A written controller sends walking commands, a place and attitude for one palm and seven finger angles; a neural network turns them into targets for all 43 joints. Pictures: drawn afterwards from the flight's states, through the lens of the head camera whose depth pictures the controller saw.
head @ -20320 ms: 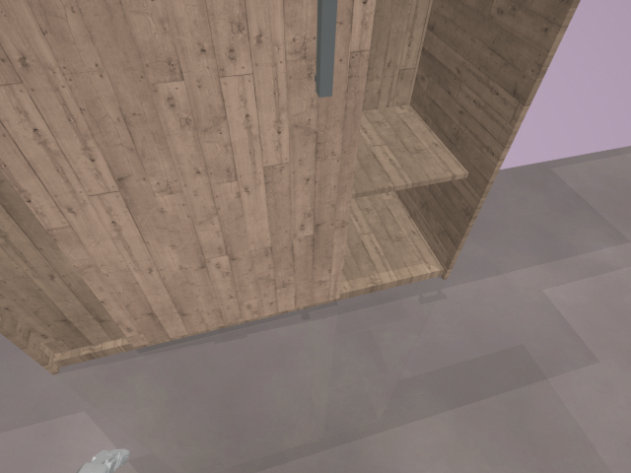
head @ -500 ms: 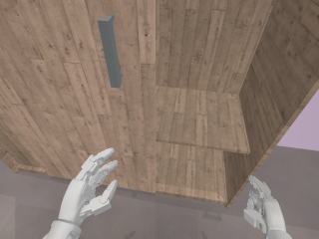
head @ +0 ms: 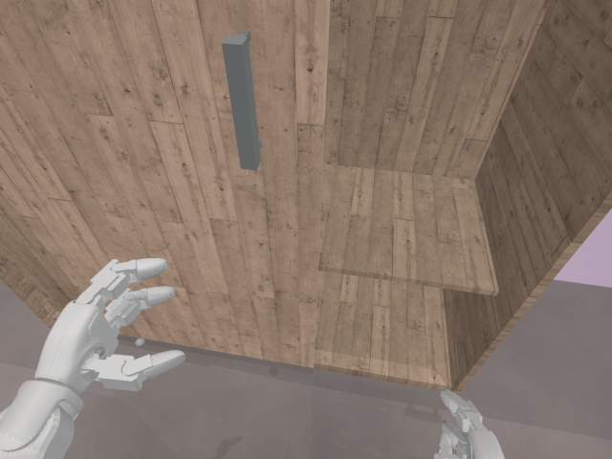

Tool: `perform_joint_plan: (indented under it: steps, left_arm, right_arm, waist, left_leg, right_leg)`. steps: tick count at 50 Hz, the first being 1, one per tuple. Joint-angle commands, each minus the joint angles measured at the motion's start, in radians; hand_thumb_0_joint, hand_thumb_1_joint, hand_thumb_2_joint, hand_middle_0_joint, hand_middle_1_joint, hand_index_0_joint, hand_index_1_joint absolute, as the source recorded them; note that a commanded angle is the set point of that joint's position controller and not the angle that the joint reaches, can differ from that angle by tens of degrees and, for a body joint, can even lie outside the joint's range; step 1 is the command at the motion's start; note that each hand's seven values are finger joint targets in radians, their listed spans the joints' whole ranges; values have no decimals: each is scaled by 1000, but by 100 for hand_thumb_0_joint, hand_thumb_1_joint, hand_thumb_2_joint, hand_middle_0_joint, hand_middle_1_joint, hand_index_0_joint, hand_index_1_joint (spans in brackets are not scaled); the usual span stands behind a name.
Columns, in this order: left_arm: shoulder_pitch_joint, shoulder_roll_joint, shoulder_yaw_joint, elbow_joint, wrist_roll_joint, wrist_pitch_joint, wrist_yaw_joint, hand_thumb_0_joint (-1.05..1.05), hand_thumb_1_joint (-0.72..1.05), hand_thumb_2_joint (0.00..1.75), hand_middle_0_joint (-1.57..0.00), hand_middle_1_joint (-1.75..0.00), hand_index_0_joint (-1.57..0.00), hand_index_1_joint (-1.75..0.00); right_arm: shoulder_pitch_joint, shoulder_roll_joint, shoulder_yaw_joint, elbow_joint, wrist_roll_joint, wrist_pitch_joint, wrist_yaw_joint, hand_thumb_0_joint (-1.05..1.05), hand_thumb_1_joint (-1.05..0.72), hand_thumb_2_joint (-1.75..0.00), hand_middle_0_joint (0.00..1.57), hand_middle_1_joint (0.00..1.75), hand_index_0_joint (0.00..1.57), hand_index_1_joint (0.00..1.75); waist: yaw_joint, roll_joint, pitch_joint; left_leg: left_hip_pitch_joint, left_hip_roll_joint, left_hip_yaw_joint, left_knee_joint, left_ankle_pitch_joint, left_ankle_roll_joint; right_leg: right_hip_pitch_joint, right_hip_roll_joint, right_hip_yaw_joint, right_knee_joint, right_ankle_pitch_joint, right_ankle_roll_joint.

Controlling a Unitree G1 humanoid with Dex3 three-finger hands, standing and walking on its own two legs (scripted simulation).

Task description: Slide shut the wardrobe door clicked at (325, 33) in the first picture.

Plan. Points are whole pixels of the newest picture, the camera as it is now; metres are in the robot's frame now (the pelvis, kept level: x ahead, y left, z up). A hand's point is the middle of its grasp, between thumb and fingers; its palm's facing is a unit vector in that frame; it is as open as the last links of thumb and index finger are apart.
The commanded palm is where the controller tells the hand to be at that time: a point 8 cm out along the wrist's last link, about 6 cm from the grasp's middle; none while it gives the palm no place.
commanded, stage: raise the hand with hooked fingers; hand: left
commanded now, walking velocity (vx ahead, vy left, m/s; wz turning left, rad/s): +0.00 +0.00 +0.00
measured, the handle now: (248, 103) +0.53 +0.11 +0.22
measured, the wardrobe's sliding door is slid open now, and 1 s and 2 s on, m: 0.44 0.44 0.44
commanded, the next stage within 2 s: move the hooked fingers beside the handle in 1.22 s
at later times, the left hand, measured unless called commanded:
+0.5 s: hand (30, 265) +0.24 +0.27 +0.21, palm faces +0.03 -0.98 -0.18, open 13.8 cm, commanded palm +0.21 +0.30 +0.21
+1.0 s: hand (68, 234) +0.27 +0.24 +0.22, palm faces -0.09 -0.98 -0.18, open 14.0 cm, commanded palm +0.24 +0.30 +0.25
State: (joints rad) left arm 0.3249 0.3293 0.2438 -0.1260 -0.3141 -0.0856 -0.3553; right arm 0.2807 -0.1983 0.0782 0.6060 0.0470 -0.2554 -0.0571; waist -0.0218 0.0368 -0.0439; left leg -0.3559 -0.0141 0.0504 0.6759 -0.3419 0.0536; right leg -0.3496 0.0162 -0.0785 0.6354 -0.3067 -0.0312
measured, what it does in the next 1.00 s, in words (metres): stands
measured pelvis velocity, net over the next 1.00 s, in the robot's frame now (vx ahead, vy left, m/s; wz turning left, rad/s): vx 0.01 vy -0.02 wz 0.02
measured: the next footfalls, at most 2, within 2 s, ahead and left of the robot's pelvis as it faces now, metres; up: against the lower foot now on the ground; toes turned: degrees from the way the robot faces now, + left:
none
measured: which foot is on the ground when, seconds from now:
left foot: down 0.00-1.00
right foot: down 0.00-1.00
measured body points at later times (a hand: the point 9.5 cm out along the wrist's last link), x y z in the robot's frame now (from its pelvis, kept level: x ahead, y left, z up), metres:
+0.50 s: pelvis +0.00 +0.00 +0.02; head -0.03 -0.02 +0.47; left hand +0.24 +0.32 +0.22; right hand +0.22 -0.21 -0.04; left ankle +0.01 +0.08 -0.72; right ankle +0.02 -0.10 -0.72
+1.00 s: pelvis +0.01 -0.02 +0.02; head -0.01 -0.05 +0.47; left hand +0.27 +0.29 +0.23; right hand +0.20 -0.26 -0.05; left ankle +0.01 +0.08 -0.72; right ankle +0.02 -0.10 -0.72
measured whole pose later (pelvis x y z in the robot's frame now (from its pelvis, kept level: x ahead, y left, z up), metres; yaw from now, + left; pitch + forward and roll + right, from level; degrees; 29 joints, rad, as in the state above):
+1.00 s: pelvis +0.01 -0.02 +0.02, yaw +1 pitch -2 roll +0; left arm -0.12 0.53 0.50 0.08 -0.34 0.19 -0.62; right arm 0.21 -0.32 0.06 0.64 0.09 -0.24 -0.05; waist 0.03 0.08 -0.02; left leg -0.18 -0.01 0.03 0.48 -0.26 0.03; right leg -0.18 0.03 -0.10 0.45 -0.24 -0.06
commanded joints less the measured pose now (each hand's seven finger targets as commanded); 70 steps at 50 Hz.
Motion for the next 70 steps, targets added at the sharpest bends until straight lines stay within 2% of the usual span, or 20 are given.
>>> perform_joint_plan:
  steps: [1, 5, 9, 14, 19, 22, 28, 31, 35, 39, 44, 48, 51, 55, 57, 59, 63, 65, 67, 70]
  left_arm:
    - [-94, 121, 124, -313, -47, -98, 36, 0, -15, 45, -27, -98, -27, -98]
    - [-196, 121, 46, -249, -12, -61, -10, 0, -24, 41, -28, -103, -28, -103]
    - [-294, 272, 166, -235, 5, -9, -33, 0, -34, 37, -29, -110, -29, -110]
    - [-432, 353, 293, -241, -47, -7, -38, 0, -45, 32, -30, -117, -30, -117]
    - [-524, 322, 255, -50, -66, 62, -115, 0, -50, 30, -30, -120, -30, -120]
    - [-577, 334, 226, 15, -45, 124, -147, 0, -50, 30, -30, -120, -30, -120]
    - [-754, 523, 362, -93, -48, 158, -186, 0, -50, 30, -30, -120, -30, -120]
    - [-792, 600, 451, -89, -74, 140, -200, 0, -50, 30, -30, -120, -30, -120]
    - [-820, 570, 419, 86, -74, 171, -218, 0, -50, 30, -30, -120, -30, -120]
    - [-730, 436, 277, 292, -43, 233, -244, 0, -50, 30, -30, -120, -30, -120]
    - [-755, 512, 318, 101, -54, 236, -267, 0, -50, 30, -30, -120, -30, -120]
    - [-832, 684, 520, -158, -93, 152, -246, 0, -50, 30, -30, -120, -30, -120]
    - [-770, 657, 543, -82, -91, 119, -189, 0, -50, 30, -30, -120, -30, -120]
    - [-758, 525, 398, 216, -63, 217, -190, 0, -50, 30, -30, -120, -30, -120]
    - [-768, 469, 302, 253, -38, 247, -204, 0, -50, 30, -30, -120, -30, -120]
    - [-776, 412, 234, 200, -33, 254, -219, 0, -50, 30, -30, -120, -30, -120]
    - [-837, 578, 373, -73, -49, 217, -244, 0, -50, 30, -30, -120, -30, -120]
    - [-827, 653, 477, -140, -83, 171, -242, 0, -50, 30, -30, -120, -30, -120]
    - [-823, 643, 503, -90, -97, 139, -230, 0, -50, 30, -30, -120, -30, -120]
    - [-829, 553, 433, 163, -88, 163, -202, 0, -50, 30, -30, -120, -30, -120]
  right_arm:
    - [-157, -160, -71, -178, 6, -110, -1, 0, -90, -90, 20, 30, 20, 30]
    - [-138, -192, -81, -146, 17, -147, -8, 0, -90, -90, 20, 30, 20, 30]
    - [-139, -210, -84, -132, 19, -151, -27, 0, -90, -90, 20, 30, 20, 30]
    - [-171, -197, -64, -121, 13, -146, -31, 0, -90, -90, 20, 30, 20, 30]
    - [-186, -198, -51, -102, 26, -121, -26, 0, -90, -90, 20, 30, 20, 30]
    - [-190, -209, -51, -111, 32, -95, -24, 0, -90, -90, 20, 30, 20, 30]
    - [-229, -202, -42, -154, 33, -73, -21, 0, -90, -90, 20, 30, 20, 30]
    - [-236, -195, -31, -147, 26, -70, -18, 0, -90, -90, 20, 30, 20, 30]
    - [-226, -203, -32, -114, 35, -56, -13, 0, -90, -90, 20, 30, 20, 30]
    - [-201, -231, -52, -111, 51, -40, -4, 0, -90, -90, 20, 30, 20, 30]
    - [-240, -231, -59, -164, 59, -39, 8, 0, -90, -90, 20, 30, 20, 30]
    - [-256, -207, -50, -186, 40, -62, 3, 0, -90, -90, 20, 30, 20, 30]
    - [-230, -195, -43, -150, 29, -67, -1, 0, -90, -90, 20, 30, 20, 30]
    - [-206, -229, -53, -104, 44, -38, -3, 0, -90, -90, 20, 30, 20, 30]
    - [-202, -235, -58, -122, 54, -33, -5, 0, -90, -90, 20, 30, 20, 30]
    - [-214, -231, -61, -147, 62, -34, -4, 0, -90, -90, 20, 30, 20, 30]
    - [-245, -221, -57, -191, 56, -49, -6, 0, -90, -90, 20, 30, 20, 30]
    - [-249, -210, -47, -179, 44, -55, -7, 0, -90, -90, 20, 30, 20, 30]
    - [-241, -198, -39, -160, 35, -63, -7, 0, -90, -90, 20, 30, 20, 30]
    - [-215, -209, -42, -94, 37, -53, -8, 0, -90, -90, 20, 30, 20, 30]
  waist:
    - [56, 46, -130]
    - [24, 57, -30]
    - [47, 48, -73]
    - [71, 70, -135]
    - [61, 107, -20]
    - [50, 33, 13]
    - [71, 77, -209]
    - [81, 64, -239]
    - [64, 99, -84]
    - [45, -35, 30]
    - [63, -16, -202]
    - [95, 59, -392]
    - [89, 94, -217]
    - [56, 57, 87]
    - [42, 40, 88]
    - [39, 24, -15]
    - [70, 41, -332]
    - [79, 40, -375]
    - [79, 21, -312]
    - [50, 34, -21]
  left_leg:
    - [106, 39, -106, -173, 285, -45]
    - [119, 43, -132, -216, 183, -34]
    - [165, 40, -138, -254, 168, -26]
    - [239, 37, -157, -289, 229, -39]
    - [223, 27, -134, -311, 190, -34]
    - [191, 25, -127, -313, 164, -22]
    - [286, 6, -121, -291, 241, -12]
    - [287, -1, -117, -288, 288, -8]
    - [235, 5, -107, -297, 258, -14]
    - [171, 19, -97, -278, 219, -16]
    - [218, 8, -87, -219, 262, -9]
    - [290, -10, -91, -218, 367, 3]
    - [244, 1, -86, -250, 349, -2]
    - [146, 20, -85, -278, 216, -14]
    - [151, 17, -87, -279, 184, -14]
    - [190, 15, -86, -259, 208, -13]
    - [307, -9, -94, -234, 301, 2]
    - [310, -13, -95, -234, 333, 6]
    - [296, -8, -97, -250, 337, 5]
    - [213, 7, -98, -280, 235, -7]
  right_leg:
    - [81, 5, -21, -106, 193, 5]
    - [47, 3, -7, -159, 116, 7]
    - [100, -1, 4, -189, 104, 7]
    - [165, 4, -2, -214, 148, 0]
    - [138, 5, 18, -258, 152, -5]
    - [127, 4, 20, -268, 138, 1]
    - [230, -7, 40, -268, 193, 1]
    - [280, -8, 42, -276, 244, 2]
    - [214, -16, 48, -304, 233, 1]
    - [124, -23, 53, -297, 191, 10]
    - [221, -44, 104, -250, 237, 27]
    - [365, -45, 106, -231, 379, 37]
    - [292, -32, 74, -257, 344, 20]
    - [121, -33, 83, -312, 188, 27]
    - [86, -26, 72, -304, 139, 24]
    - [124, -32, 75, -281, 171, 25]
    - [279, -32, 83, -243, 281, 29]
    - [328, -31, 85, -245, 316, 31]
    - [306, -21, 65, -252, 329, 27]
    - [138, -13, 56, -302, 209, 19]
